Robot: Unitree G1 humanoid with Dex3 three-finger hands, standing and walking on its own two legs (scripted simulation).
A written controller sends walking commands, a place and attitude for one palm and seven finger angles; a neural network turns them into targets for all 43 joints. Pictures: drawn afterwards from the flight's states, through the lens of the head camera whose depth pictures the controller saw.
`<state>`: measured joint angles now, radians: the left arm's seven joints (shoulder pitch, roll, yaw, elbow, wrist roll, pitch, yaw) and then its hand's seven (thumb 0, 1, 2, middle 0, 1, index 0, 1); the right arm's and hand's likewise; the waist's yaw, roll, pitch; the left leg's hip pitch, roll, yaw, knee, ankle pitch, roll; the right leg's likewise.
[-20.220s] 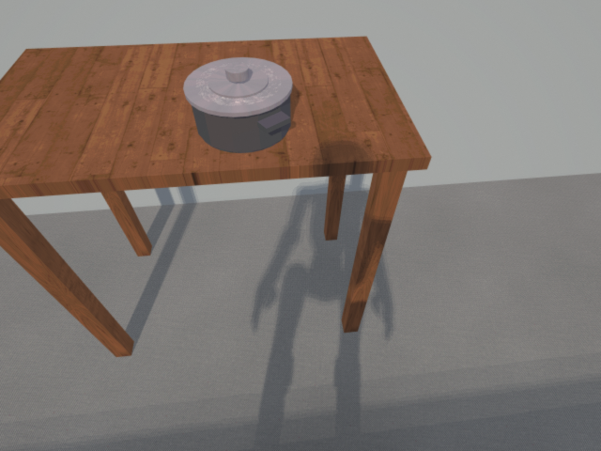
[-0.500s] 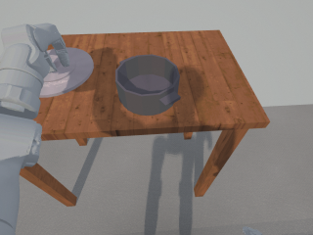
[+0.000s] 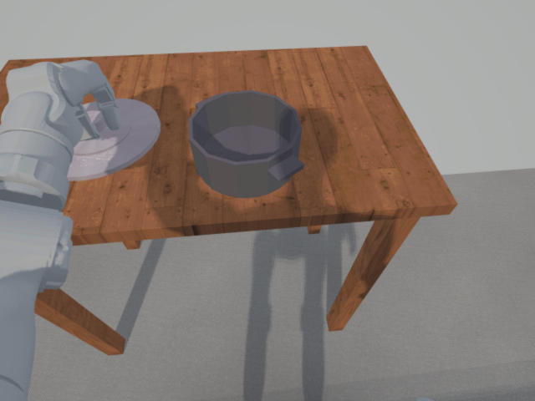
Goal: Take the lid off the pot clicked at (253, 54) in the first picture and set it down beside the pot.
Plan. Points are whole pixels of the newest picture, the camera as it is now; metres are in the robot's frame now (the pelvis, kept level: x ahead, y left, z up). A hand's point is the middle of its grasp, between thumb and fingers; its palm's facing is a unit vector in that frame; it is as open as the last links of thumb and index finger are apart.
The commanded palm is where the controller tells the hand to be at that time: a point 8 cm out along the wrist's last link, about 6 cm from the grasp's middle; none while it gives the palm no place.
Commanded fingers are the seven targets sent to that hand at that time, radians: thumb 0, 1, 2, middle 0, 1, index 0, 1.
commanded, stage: lower the lid onto the table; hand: left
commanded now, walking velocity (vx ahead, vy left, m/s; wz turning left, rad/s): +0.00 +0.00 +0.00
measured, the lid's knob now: (91, 122) +0.50 +0.26 +0.14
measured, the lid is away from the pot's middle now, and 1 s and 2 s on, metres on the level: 0.23 0.23 0.23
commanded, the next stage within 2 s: open the fingers wide in 0.96 s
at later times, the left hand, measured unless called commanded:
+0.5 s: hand (84, 146) +0.46 +0.26 +0.14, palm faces -0.44 -0.14 -0.89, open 5.7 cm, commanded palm +0.46 +0.25 +0.21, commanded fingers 0.00 0.69 1.01 -0.76 -1.14 -0.96 -1.12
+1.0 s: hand (100, 152) +0.47 +0.24 +0.11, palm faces -0.47 -0.12 -0.88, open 5.7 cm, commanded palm +0.47 +0.25 +0.17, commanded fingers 0.00 0.69 1.01 -0.76 -1.14 -0.96 -1.12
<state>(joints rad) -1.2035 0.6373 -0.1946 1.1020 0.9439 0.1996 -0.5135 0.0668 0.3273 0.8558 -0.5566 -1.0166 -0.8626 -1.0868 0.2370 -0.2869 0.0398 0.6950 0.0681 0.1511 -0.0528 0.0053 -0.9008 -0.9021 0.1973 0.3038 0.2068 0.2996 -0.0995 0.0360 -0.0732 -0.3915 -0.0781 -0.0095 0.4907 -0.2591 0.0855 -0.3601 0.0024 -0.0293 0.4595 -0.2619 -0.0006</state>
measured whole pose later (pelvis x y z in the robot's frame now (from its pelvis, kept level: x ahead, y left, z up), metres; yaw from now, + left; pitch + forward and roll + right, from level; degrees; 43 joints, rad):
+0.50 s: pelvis +0.00 +0.01 +0.00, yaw +0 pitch +10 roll -2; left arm -1.12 0.63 -0.20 1.08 0.93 0.14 -0.49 0.07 0.33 0.85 -0.56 -1.02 -0.86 -1.09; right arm 0.23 -0.28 0.03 0.69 0.07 0.17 -0.05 0.00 -0.90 -0.90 0.20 0.30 0.21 0.30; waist -0.10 0.03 -0.07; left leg -0.41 -0.08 -0.02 0.51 -0.26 0.09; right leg -0.37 0.00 -0.04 0.46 -0.26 0.00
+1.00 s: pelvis -0.01 +0.00 +0.00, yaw -1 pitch +11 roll -2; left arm -1.15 0.63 -0.19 1.21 0.95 0.09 -0.41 0.06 0.32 0.85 -0.56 -1.04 -0.88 -1.09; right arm 0.29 -0.29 0.03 0.73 0.07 0.17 -0.07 0.00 -0.90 -0.90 0.20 0.30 0.21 0.30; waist -0.12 0.04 -0.08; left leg -0.46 -0.07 0.00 0.53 -0.27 0.09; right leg -0.42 0.01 -0.02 0.48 -0.26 0.00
